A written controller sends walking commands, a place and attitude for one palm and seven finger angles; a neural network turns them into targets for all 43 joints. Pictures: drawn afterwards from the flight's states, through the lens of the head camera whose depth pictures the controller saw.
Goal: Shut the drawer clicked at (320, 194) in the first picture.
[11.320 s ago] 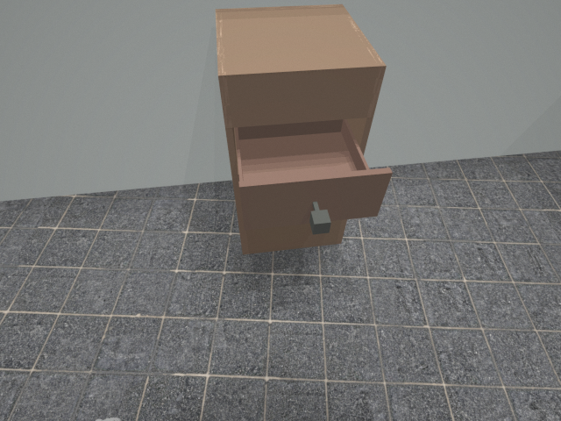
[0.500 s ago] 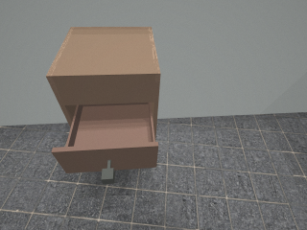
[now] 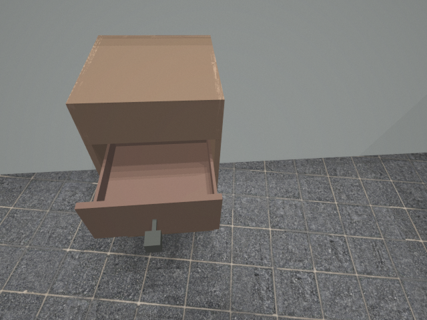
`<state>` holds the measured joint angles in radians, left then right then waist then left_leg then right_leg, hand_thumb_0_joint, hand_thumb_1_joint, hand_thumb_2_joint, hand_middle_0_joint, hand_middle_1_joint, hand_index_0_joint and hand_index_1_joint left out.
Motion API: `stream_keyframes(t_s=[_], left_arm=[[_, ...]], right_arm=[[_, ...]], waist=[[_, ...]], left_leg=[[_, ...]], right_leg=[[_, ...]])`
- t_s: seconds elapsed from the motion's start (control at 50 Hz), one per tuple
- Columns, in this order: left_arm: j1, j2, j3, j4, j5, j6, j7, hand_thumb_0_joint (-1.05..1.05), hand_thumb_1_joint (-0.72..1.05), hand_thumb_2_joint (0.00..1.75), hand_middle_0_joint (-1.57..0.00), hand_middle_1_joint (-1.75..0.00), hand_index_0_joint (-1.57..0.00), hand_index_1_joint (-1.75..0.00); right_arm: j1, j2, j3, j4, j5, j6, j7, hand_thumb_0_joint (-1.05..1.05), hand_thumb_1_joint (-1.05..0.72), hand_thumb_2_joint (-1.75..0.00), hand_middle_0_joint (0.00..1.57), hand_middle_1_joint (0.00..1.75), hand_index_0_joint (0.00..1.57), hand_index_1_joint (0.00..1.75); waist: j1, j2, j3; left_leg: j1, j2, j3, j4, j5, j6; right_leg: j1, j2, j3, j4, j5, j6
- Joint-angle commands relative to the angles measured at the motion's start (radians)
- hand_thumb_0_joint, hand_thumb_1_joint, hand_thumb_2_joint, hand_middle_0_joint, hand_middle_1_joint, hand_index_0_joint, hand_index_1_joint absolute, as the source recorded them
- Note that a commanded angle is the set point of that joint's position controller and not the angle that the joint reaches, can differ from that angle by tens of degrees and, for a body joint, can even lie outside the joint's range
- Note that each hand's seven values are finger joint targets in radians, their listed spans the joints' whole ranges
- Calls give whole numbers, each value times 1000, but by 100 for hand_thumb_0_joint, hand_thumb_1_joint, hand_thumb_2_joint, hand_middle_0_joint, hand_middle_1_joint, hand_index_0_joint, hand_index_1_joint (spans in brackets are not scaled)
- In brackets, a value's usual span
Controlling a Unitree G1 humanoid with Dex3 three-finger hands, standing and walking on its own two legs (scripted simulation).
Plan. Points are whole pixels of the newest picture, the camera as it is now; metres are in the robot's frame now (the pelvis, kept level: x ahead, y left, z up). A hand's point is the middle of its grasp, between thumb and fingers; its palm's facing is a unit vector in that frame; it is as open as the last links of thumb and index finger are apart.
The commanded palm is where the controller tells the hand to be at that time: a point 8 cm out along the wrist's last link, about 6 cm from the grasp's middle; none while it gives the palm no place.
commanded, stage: look again from close up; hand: left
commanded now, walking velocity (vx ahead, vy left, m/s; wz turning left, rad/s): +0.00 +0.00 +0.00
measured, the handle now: (154, 234) +0.37 +0.19 -0.21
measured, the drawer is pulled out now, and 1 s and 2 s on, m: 0.23 0.23 0.23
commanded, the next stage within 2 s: raise the hand and make a fist in 0.12 s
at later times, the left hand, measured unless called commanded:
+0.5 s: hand (149, 277) +0.20 +0.13 -0.02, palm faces +0.19 -0.98 -0.03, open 6.7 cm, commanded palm +0.10 +0.18 -0.08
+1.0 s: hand (172, 299) +0.19 +0.10 -0.10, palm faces -0.03 -1.00 -0.02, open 4.1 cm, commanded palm +0.13 +0.19 -0.09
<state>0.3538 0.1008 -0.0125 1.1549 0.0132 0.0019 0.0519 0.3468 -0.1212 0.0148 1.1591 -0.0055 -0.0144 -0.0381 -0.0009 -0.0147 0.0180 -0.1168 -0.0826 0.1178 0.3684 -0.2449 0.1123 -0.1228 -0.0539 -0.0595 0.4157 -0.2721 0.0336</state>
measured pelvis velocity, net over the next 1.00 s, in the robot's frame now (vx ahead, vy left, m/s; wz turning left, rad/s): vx -0.05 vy -0.09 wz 0.11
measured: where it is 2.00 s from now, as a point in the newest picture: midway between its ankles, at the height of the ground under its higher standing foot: outside the picture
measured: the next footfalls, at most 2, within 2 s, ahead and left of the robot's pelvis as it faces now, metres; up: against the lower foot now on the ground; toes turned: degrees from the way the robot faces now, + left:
none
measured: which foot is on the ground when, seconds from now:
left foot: down 0.00-1.00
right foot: down 0.00-1.00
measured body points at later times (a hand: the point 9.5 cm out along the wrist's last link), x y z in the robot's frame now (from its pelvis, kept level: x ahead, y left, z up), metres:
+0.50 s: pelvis -0.03 -0.03 -0.04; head -0.02 -0.04 +0.41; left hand +0.19 +0.18 -0.01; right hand +0.10 -0.30 -0.14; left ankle -0.02 +0.04 -0.74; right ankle -0.01 -0.12 -0.74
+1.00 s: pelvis -0.05 -0.09 -0.13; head +0.06 -0.09 +0.30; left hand +0.18 +0.15 -0.10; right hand +0.18 -0.27 -0.24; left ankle -0.02 +0.04 -0.74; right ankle -0.01 -0.12 -0.74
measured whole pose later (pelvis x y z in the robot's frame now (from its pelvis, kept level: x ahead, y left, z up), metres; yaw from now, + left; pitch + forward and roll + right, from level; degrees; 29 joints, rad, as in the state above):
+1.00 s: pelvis -0.05 -0.09 -0.13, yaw +6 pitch +20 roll +0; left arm 0.21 0.23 0.09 0.11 -0.27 -0.42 -0.33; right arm 0.11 -0.18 0.06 0.58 0.03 -0.17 -0.03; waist 0.01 0.02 -0.14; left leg -1.13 0.00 -0.03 1.35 -0.57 -0.01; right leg -1.10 0.04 -0.20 1.31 -0.58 -0.13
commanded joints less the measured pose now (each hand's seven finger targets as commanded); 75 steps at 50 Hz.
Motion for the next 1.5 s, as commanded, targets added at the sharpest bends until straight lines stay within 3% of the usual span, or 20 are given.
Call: stream_keyframes(t_s=[0.0,0.18,0.2,0.22,0.24,0.26,0.28,0.3,0.38,0.44,0.5,0.56,0.64,0.76,0.86,0.96,1.08,1.2,1.32,1.48], left_arm=[[102,64,9,-9,3,-4,7,0,90,90,-20,-30,-20,-30],[108,65,8,-7,3,-5,8,0,90,90,-20,-30,-20,-30],[71,118,-8,-13,17,-41,32,0,90,90,-20,-30,-20,-30],[-607,273,39,-1532,-135,-221,39,0,90,90,-22,-32,-22,-32],[-310,220,32,-1315,-85,-141,92,0,90,90,-24,-34,-24,-34],[-237,161,18,-1211,-103,-84,146,0,90,90,-26,-37,-26,-37],[46,-16,-83,-1020,-118,-2,141,0,90,90,-28,-39,-28,-39],[-18,-54,-147,-1178,-148,-25,128,0,90,90,-30,-41,-30,-41],[-41,-35,-122,-1095,-132,-171,72,0,90,90,-38,-50,-38,-50],[118,-46,-27,-960,-195,-380,-44,0,90,90,-44,-56,-44,-56],[251,64,127,-1015,-253,-591,-187,0,90,90,-50,-62,-50,-62],[295,184,228,-1013,-168,-597,-163,0,90,90,-56,-69,-56,-69],[60,175,172,-1332,-158,-568,-83,0,90,90,-64,-78,-64,-78],[-166,127,69,-1550,-235,-783,-152,0,90,90,-76,-91,-76,-91],[-89,172,61,-1154,-272,-633,-368,0,90,90,-86,-101,-86,-101],[-30,331,338,-1144,-340,-327,-352,0,90,90,-96,-112,-96,-112],[74,233,361,-1354,-309,-489,-129,0,90,90,-108,-125,-108,-125],[90,139,194,-1138,-274,-633,-268,0,90,90,-120,-138,-120,-138],[-12,182,209,-1287,-338,-692,-282,0,90,90,-132,-151,-132,-151],[88,97,75,-1289,-209,-615,-112,0,90,90,-140,-160,-140,-160]], right_arm=[[87,-95,-13,-16,0,-10,-10,0,-90,-90,20,30,20,30],[88,-92,-12,-14,0,-9,-9,0,-90,-90,20,30,20,30],[23,-149,-5,-103,6,-20,9,0,-90,-90,20,30,20,30],[56,-336,-62,-467,26,-148,-18,0,-90,-90,20,30,20,30],[-56,-231,-12,-401,40,-245,-29,0,-90,-90,20,30,20,30],[-31,-222,-40,-336,43,-279,-24,0,-90,-90,20,30,20,30],[-26,-184,-38,-325,54,-278,-7,0,-90,-90,20,30,20,30],[-24,-207,-33,-412,58,-291,-3,0,-90,-90,20,30,20,30],[-77,-269,-54,-508,21,-338,0,0,-90,-90,20,30,20,30],[-172,-263,-82,-590,13,-330,17,0,-90,-90,20,30,20,30],[-238,-255,-98,-678,4,-307,60,0,-90,-90,20,30,20,30],[-275,-232,-105,-755,1,-225,76,0,-90,-90,20,30,20,30],[-285,-201,-90,-857,6,-164,63,0,-90,-90,20,30,20,30],[-217,-194,-69,-742,-4,-232,22,0,-90,-90,20,30,20,30],[-204,-245,-52,-692,26,-260,-10,0,-90,-90,20,30,20,30],[-281,-231,-54,-779,49,-187,-23,0,-90,-90,20,30,20,30],[-215,-148,-77,-716,31,-167,15,0,-90,-90,20,30,20,30],[-223,-207,-96,-671,33,-193,15,0,-90,-90,20,30,20,30],[-200,-240,-98,-709,32,-244,-9,0,-90,-90,20,30,20,30],[-208,-233,-77,-752,8,-189,26,0,-90,-90,20,30,20,30]], waist=[[4,22,86],[3,16,92],[2,-85,173],[-142,180,-374],[-49,282,-355],[-59,280,-256],[-43,151,-126],[-41,145,-81],[-92,-177,-22],[-8,-402,-53],[79,-207,-184],[133,88,-253],[83,154,-380],[-82,88,-447],[-112,-57,-313],[51,-90,-526],[71,-29,-602],[-42,-83,-365],[-11,30,-518],[-6,68,-472]], left_leg=[[-14,206,-201,-102,209,-58],[-17,204,-192,-96,212,-56],[-164,228,-209,65,568,-88],[244,168,-238,35,562,-154],[226,218,-246,-61,629,-182],[136,198,-240,-86,439,-206],[21,179,-261,-79,260,-194],[-59,165,-248,-36,198,-170],[-307,93,-221,249,-72,-102],[-581,77,-195,406,-214,-109],[-720,34,-125,541,-134,-126],[-764,20,-88,586,-82,-129],[-788,28,-97,674,-112,-95],[-875,83,-166,867,-115,-71],[-1052,90,-168,944,-220,-63],[-1060,67,-167,884,-163,-83],[-1010,82,-172,824,-29,-108],[-1075,71,-176,856,-135,-89],[-940,74,-162,849,-101,-69],[-822,76,-197,764,-66,-75]], right_leg=[[-73,-59,49,-41,95,-45],[-76,-61,54,-47,107,-47],[-134,-65,52,-17,220,-38],[-191,54,-3,122,194,-36],[-245,45,26,261,-77,-63],[-313,49,20,306,-146,-55],[-356,35,7,314,-127,-55],[-341,24,-5,284,-96,-49],[-448,42,-18,167,-107,-57],[-614,49,-14,300,-316,-62],[-565,46,46,439,-197,-82],[-557,56,62,569,-69,-103],[-579,52,155,580,-92,-99],[-672,52,247,580,-78,-49],[-690,17,298,509,-247,1],[-389,-46,353,507,-119,8],[-273,-40,319,622,407,29],[-570,-12,270,586,51,29],[-630,27,186,619,-110,-36],[-781,70,33,703,-98,-70]])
